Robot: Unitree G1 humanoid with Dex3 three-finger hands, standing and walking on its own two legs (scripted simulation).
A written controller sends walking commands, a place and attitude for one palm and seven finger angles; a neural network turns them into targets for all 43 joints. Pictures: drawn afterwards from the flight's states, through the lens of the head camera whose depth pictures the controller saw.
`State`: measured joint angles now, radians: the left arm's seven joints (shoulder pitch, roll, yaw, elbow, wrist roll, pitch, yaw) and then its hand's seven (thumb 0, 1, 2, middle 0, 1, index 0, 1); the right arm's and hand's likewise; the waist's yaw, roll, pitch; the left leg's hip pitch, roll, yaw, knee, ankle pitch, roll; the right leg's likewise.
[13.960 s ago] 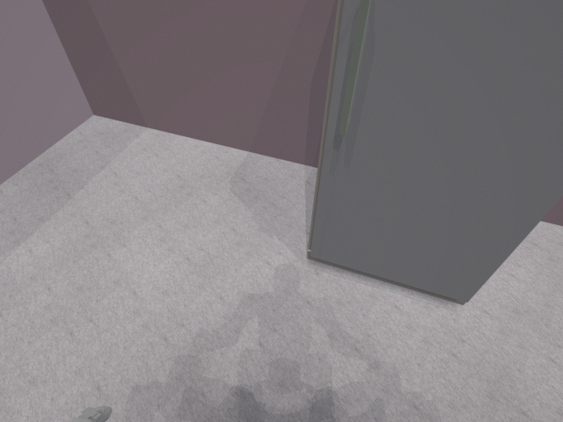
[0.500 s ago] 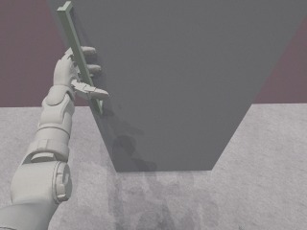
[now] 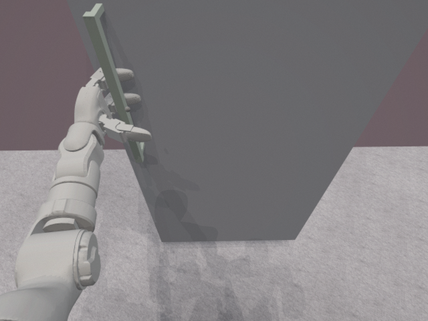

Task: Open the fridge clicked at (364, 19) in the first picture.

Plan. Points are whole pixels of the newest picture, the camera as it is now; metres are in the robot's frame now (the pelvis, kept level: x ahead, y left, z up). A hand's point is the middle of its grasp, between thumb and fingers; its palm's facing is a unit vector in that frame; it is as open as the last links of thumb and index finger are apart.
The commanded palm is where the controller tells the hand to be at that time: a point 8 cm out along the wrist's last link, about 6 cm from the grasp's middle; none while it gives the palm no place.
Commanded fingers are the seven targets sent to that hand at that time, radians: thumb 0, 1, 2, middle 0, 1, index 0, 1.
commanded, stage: slide the fingers in behind the handle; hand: left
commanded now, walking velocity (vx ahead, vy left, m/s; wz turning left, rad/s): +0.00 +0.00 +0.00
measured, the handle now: (123, 99) +0.51 +0.19 +0.15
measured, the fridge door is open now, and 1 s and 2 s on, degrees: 0 0 9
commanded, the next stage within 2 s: grip the handle and tug to test in 0.04 s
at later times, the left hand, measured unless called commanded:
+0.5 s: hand (128, 110) +0.45 +0.16 +0.17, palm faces +0.03 -1.00 -0.01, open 11.0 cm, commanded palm +0.43 +0.20 +0.17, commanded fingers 0.00 0.39 0.68 -0.40 -1.33 -0.40 -1.33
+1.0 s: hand (129, 108) +0.46 +0.16 +0.17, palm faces +0.04 -1.00 -0.01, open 5.2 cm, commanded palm +0.42 +0.20 +0.17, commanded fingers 0.00 0.90 0.90 -0.45 -1.40 -0.45 -1.40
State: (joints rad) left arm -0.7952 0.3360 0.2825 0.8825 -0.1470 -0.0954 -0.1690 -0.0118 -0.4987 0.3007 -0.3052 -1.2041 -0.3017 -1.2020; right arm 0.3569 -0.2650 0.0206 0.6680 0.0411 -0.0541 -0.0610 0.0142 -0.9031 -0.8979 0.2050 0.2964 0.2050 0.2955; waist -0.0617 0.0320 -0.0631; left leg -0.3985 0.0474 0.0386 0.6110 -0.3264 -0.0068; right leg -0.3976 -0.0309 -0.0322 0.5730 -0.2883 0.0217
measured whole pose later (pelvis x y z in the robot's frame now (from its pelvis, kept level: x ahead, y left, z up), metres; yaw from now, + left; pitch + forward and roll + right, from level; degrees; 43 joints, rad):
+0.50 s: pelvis +0.00 +0.00 +0.00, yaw +1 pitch +6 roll -1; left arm -0.82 0.32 0.25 0.89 -0.14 -0.08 -0.13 -0.01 -0.04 0.50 -0.34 -1.27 -0.33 -1.27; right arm 0.32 -0.26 0.03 0.67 0.04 -0.06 -0.07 0.01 -0.90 -0.90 0.21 0.30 0.21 0.30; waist -0.05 0.04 -0.05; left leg -0.39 0.04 0.02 0.61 -0.32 -0.01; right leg -0.38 -0.04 -0.05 0.57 -0.29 0.02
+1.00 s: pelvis +0.00 +0.00 +0.00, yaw +0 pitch +6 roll -1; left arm -0.78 0.33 0.26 0.86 -0.15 -0.08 -0.13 0.01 0.79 0.84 -0.41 -1.40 -0.39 -1.40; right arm 0.35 -0.26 0.02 0.68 0.04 -0.06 -0.06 0.01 -0.90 -0.90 0.20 0.30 0.20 0.30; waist -0.05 0.04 -0.06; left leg -0.38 0.05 0.03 0.60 -0.33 -0.01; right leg -0.38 -0.03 -0.04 0.57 -0.29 0.02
